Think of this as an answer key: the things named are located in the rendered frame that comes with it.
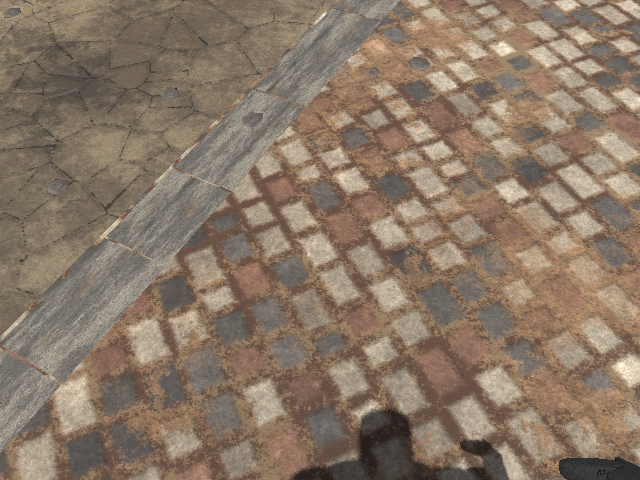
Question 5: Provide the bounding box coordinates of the right robot hand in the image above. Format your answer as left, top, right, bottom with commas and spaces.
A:
559, 457, 640, 480

